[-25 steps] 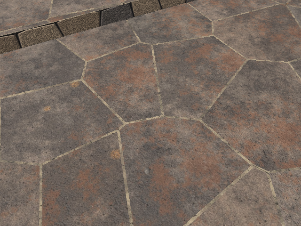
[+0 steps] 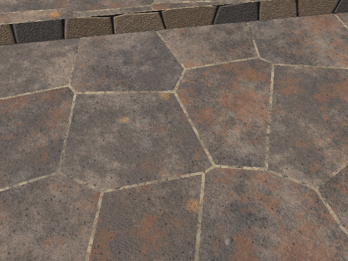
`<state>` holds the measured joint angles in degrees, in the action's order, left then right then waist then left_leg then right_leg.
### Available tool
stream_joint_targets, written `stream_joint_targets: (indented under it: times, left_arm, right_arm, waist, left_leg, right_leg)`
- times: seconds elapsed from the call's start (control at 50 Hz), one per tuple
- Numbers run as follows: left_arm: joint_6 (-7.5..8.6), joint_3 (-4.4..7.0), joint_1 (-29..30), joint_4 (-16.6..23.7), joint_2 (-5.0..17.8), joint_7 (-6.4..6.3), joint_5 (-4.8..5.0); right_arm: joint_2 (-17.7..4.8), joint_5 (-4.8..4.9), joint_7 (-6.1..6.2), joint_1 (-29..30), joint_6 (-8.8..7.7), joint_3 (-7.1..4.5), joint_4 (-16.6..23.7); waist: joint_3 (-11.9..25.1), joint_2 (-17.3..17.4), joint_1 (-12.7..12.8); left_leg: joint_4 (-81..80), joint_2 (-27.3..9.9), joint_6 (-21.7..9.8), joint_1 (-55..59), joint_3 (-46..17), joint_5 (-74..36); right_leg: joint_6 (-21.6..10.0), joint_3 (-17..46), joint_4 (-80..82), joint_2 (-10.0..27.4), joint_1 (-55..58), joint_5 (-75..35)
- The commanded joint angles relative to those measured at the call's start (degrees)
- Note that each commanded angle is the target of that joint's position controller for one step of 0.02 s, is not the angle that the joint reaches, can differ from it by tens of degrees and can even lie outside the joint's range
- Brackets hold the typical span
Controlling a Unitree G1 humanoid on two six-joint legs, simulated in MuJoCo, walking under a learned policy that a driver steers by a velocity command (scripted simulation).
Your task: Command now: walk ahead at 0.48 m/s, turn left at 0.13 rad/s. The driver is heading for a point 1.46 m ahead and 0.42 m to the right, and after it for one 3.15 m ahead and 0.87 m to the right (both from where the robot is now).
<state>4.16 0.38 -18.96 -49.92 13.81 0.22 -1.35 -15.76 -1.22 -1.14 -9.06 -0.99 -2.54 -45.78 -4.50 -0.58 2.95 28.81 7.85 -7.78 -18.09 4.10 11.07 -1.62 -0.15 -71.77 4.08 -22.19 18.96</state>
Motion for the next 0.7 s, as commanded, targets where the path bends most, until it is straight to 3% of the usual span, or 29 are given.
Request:
stream_joint_targets:
  times: [0.02,0.08,0.14,0.22,0.28,0.34,0.38,0.4,0.42,0.44,0.46,0.48,0.5,0.52,0.56,0.6,0.7]
  left_arm:
    - [-1.53,1.33,-6.04,1.05,5.7,0.86,-0.86]
    - [-2.6,1.79,-1.55,1.96,5.17,1.63,-0.26]
    - [-2.53,2.15,5.17,3.84,4.89,1.9,0.13]
    - [-2.04,1.55,11.47,5.61,3.24,2.38,0.03]
    - [-1.89,0.81,16.8,7.62,2.27,2.83,-0.24]
    - [-1.88,1.01,15.6,8.1,3.14,2.7,-0.35]
    - [-1.83,1.86,7.61,6.0,5.11,2.2,-0.59]
    - [-1.42,2.78,0.25,3.82,6.96,1.88,-0.87]
    - [-1.23,4.2,-8.46,1.65,10.02,1.23,-1.75]
    - [-1.83,6.35,-9.29,2.09,17.36,0.34,-1.93]
    - [-2.25,6.44,-8.62,2.03,16.09,0.72,0.92]
    - [-2.44,6.16,-4.58,2.15,14.36,0.45,1.46]
    - [-2.52,5.41,-1.72,2.45,10.97,0.41,1.28]
    - [-2.34,4.86,0.7,2.72,8.96,0.26,1.06]
    - [-1.53,4.27,2.44,2.93,7.84,0.08,1.22]
    - [-0.6,4.8,1.34,2.57,9.67,0.31,1.3]
    - [-0.77,5.35,-3.57,1.85,10.66,0.25,1.51]
  right_arm:
    - [-4.65,0.17,0.48,-5.18,-2.7,-1.06,0.38]
    - [-5.7,0.16,0.18,-7.83,-4.02,-1.3,-1.77]
    - [-5.1,0.24,0.36,-10.45,-4.32,-0.95,-3.14]
    - [-4.39,0.39,0.99,-11.85,-4.83,-0.22,-4.27]
    - [-4.31,0.18,1.95,-15.17,-4.69,0.24,-6.21]
    - [-6.28,-0.32,2.96,-15.33,-4.2,0.21,-7.18]
    - [-8.16,-0.81,3.64,-14.28,-3.44,-0.17,-7.15]
    - [-8.99,-0.87,3.65,-13.64,-3.07,-0.34,-6.76]
    - [-9.04,-0.45,3.41,-11.36,-3.24,-0.22,-5.2]
    - [-2.44,0.4,2.02,-14.94,-4.03,1.12,-1.78]
    - [-6.49,-0.19,1.78,-10.69,-4.51,0.19,-0.54]
    - [-6.09,-0.13,1.43,-6.77,-5.3,0.49,1.28]
    - [-6.24,0.12,1.25,-6.26,-5.8,0.62,1.61]
    - [-6.03,-0.25,1.23,-6.38,-5.29,0.5,1.31]
    - [-4.75,-1.74,0.89,-8.32,-2.8,0.82,1.49]
    - [-3.74,-1.92,0.57,-7.42,-1.39,1.03,2.6]
    - [-3.26,-1.4,0.25,4.48,-1.19,1.44,7.29]
  waist:
    - [4.45,0.29,-0.51]
    - [1.58,1.79,-1.27]
    - [-0.61,2.77,-3.35]
    - [-0.94,3.51,-4.91]
    - [-1.7,3.08,-6.63]
    - [1.04,4.73,-4.86]
    - [5.73,6.57,-0.88]
    - [9.55,6.62,2.28]
    - [13.98,3.78,7.2]
    - [19.31,-10.79,3.06]
    - [22.47,-5.05,4.42]
    - [12.86,-1.84,2.64]
    - [7.35,1.45,0.53]
    - [3.47,3.4,-1.93]
    - [3.03,1.84,-4.8]
    - [3.46,0.36,-5.23]
    - [2.26,-2.62,-1.05]
  left_leg:
    - [-18.27,-18.65,-8.04,6.95,-16.49,-17.6]
    - [-21.75,-17.12,-5.59,7.49,-10.98,-16.84]
    - [-22.66,-15.78,-2.08,11.09,-6.44,-19.26]
    - [-22.2,-15.91,0.39,14.95,-1.49,-26.34]
    - [-20.96,-17.61,1.06,21.17,0.43,-33.71]
    - [-12.68,-19.23,2.37,27.06,2.7,-55.3]
    - [0.36,-20.26,2.86,27.84,3.69,-67.13]
    - [10.85,-20.28,2.8,24.56,4.19,-62.47]
    - [26.34,-18.71,3.14,13.79,5.63,-46.9]
    - [49.58,-7.9,6.09,-11.79,5.78,4.98]
    - [57.77,-4.05,5.98,-21.75,-5.91,18.07]
    - [54.45,-8.6,5.6,-25.86,-8.83,11.56]
    - [49.34,-10.6,5.79,-23.9,-7.75,8.39]
    - [44.81,-12.06,6.38,-20.92,-7.35,7.84]
    - [39.29,-12.99,8.36,-15.18,-6.66,7.63]
    - [34.68,-12.8,9.74,-14.44,-4.88,5.51]
    - [18.68,-12.17,11.35,-17.62,-3.43,-6.54]
  right_leg:
    - [0.25,1.68,2.99,3.14,-5.68,-1.17]
    - [0.04,1.52,7.83,3.39,-10.94,-7.21]
    - [-0.03,2.54,14.58,1.83,-16.86,-14.14]
    - [-0.29,-0.31,25.95,-0.4,-16.15,-21.61]
    - [-1.5,-3.97,32.97,-1.63,-16.29,-21.22]
    - [-4.31,-7.6,36.75,-5.79,-10.77,-13.49]
    - [-7.08,-8.49,38.03,-9.21,-2.06,-7.33]
    - [-8.95,-6.82,41.44,-10.07,6.93,-7.18]
    - [-12.36,0.54,45.01,-5.02,20.87,-7.27]
    - [-21.72,28.82,44.27,13.19,40.31,-12.48]
    - [-25.79,43.78,51.18,15.99,42.95,-14.58]
    - [-23.3,34.1,53.41,14.18,35.3,-14.26]
    - [-20.6,28.69,55.53,12.1,27.0,-17.04]
    - [-18.03,24.05,56.8,9.0,20.04,-21.4]
    - [-16.09,18.11,58.54,4.62,12.73,-26.34]
    - [-15.82,15.6,59.23,2.33,10.22,-30.17]
    - [-12.22,15.12,59.03,-0.66,12.12,-28.95]
